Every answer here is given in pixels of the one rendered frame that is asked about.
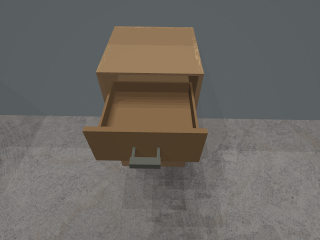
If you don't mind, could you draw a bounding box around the drawer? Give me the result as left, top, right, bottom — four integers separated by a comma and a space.
82, 81, 208, 162

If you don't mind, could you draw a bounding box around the cabinet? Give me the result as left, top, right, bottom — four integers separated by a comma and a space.
96, 26, 204, 167

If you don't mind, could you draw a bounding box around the handle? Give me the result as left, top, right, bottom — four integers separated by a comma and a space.
129, 147, 161, 169

